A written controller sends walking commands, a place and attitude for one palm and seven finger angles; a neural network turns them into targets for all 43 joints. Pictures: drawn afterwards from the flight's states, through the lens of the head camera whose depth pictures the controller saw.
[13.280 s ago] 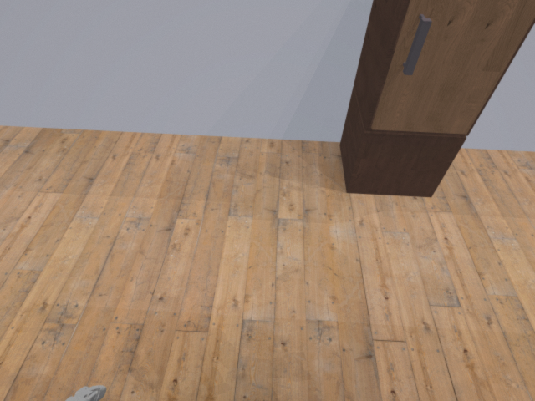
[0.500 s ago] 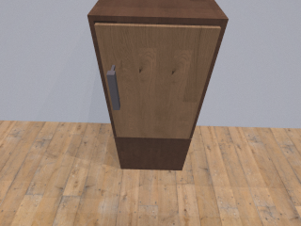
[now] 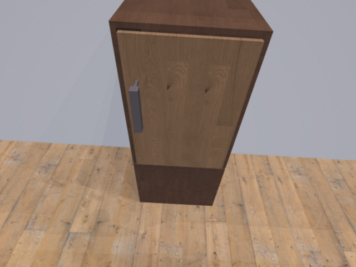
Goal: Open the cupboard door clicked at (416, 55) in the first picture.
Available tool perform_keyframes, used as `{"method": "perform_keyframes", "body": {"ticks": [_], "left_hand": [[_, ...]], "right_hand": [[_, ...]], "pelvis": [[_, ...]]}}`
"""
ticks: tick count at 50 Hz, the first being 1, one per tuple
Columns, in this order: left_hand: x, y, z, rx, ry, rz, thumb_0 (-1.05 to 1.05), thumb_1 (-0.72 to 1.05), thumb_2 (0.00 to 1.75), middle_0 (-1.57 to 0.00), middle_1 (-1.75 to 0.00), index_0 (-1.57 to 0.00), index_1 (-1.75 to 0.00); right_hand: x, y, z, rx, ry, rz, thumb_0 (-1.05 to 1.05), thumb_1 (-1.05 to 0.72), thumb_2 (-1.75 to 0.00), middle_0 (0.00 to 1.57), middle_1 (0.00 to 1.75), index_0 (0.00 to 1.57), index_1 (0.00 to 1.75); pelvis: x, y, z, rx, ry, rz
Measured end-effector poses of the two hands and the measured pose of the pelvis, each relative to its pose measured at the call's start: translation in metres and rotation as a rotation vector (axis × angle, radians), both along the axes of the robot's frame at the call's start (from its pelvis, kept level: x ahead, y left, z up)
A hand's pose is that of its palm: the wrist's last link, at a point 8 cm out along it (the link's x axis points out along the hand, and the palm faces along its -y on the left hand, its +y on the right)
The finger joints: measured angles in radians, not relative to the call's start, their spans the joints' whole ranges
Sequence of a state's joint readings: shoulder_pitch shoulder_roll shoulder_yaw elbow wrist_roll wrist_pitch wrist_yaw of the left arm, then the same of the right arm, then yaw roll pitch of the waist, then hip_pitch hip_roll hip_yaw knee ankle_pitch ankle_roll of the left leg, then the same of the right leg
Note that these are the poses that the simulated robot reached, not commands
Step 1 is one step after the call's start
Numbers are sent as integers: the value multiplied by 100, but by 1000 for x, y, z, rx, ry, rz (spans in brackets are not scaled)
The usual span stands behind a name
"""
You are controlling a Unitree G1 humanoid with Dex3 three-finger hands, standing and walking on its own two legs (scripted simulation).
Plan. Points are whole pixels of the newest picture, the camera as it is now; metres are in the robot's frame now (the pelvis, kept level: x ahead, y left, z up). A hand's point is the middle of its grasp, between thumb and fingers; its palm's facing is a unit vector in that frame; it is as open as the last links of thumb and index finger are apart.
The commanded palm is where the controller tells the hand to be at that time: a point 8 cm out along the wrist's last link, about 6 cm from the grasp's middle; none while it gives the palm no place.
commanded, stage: shuffle to correct the standing spot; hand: left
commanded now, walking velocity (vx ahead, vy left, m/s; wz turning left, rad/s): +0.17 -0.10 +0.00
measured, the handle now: (137, 106) +0.59 +0.17 +0.02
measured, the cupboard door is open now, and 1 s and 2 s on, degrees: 0 0 0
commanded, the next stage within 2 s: come to a stop and stand still in 0.04 s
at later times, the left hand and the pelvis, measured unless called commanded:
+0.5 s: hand out of the picture +0.03 +0.15 -0.18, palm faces +0.04 -0.98 -0.17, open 7.3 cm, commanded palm none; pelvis +0.03 -0.01 +0.00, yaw -1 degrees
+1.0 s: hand out of the picture +0.08 +0.25 -0.14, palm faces -0.02 -0.94 -0.34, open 7.4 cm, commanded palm none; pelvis -0.01 +0.02 +0.00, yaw +0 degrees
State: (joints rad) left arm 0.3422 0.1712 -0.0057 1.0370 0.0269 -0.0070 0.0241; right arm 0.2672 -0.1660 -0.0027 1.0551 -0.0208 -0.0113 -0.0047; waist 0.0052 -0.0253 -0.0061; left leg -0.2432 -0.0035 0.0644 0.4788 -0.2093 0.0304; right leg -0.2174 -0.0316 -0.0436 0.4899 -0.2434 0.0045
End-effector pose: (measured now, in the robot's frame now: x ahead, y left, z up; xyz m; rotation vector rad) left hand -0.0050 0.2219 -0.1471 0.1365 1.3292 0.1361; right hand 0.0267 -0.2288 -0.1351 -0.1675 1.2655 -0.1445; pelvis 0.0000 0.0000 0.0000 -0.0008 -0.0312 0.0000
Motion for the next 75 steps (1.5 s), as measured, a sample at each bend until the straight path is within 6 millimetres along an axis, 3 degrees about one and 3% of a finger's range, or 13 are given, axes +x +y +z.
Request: {"method": "perform_keyframes", "body": {"ticks": [7, 13, 22, 27, 35, 44, 50, 61, 68, 75], "left_hand": [[-12, -13, -2, -17, 65, 20, 0, 91, 90, -20, -30, -20, -30], [-14, -27, -4, -26, 111, 46, 0, 91, 90, -20, -30, -20, -30], [16, -33, -5, -33, 66, 37, 0, 91, 90, -20, -30, -20, -30], [30, -16, -3, 5, 20, 0, 2, 93, 90, -20, -30, -20, -30], [61, 36, 13, 108, -129, -48, 1, 92, 90, -20, -30, -20, -30], [87, 69, 35, 158, -254, -84, 1, 91, 90, -20, -30, -20, -30], [79, 77, 39, 165, -236, -101, 0, 91, 90, -20, -30, -20, -30], [35, 72, 26, 135, -88, -82, 0, 91, 90, -20, -30, -20, -30], [17, 60, 19, 110, -24, -64, 1, 91, 90, -20, -30, -20, -30], [16, 48, 17, 92, -11, -56, 0, 91, 90, -20, -30, -20, -30]], "right_hand": [[-8, -6, -6, 10, 58, -30, 1, -91, -90, 20, 29, 20, 30], [-3, -10, -8, 11, 90, -39, 1, -91, -90, 20, 29, 19, 30], [15, -9, -4, -8, 84, -44, 2, -93, -90, 20, 29, 20, 30], [21, -10, -3, -9, 40, -39, 2, -94, -90, 20, 29, 20, 30], [41, -21, 4, -44, -120, -17, 1, -92, -90, 20, 29, 20, 30], [41, -25, 14, -72, -166, 25, 1, -91, -90, 20, 29, 20, 30], [33, -32, 20, -91, -150, 32, 1, -91, -90, 21, 29, 20, 30], [12, -45, 21, -115, -59, 20, 1, -91, -90, 21, 29, 20, 30], [7, -41, 17, -99, -17, 14, 1, -91, -90, 21, 29, 20, 30], [9, -31, 13, -69, -3, 13, 1, -91, -90, 21, 29, 20, 30]], "pelvis": [[14, -9, -2, 2, 12, -6], [30, -17, -3, -6, 18, -6], [32, -15, -1, 3, 11, -8], [21, -12, -2, 5, -1, -11], [8, -1, -7, -5, -3, -4], [-6, 12, -3, -6, -22, -7], [-14, 16, 0, -3, -20, -6], [-15, 14, 4, -3, -13, -4], [-12, 11, 5, -3, -16, -2], [-10, 8, 6, -3, -16, -1]]}}
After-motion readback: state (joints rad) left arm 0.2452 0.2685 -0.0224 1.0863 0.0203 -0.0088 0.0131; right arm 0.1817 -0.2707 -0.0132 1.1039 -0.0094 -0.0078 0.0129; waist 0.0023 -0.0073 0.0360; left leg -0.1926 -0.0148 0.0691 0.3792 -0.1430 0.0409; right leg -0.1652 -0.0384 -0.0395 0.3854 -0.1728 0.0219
